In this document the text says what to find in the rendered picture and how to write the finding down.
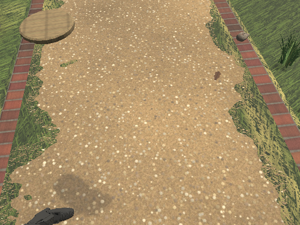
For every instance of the robot left hand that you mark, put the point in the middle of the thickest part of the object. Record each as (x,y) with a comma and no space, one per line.
(50,216)

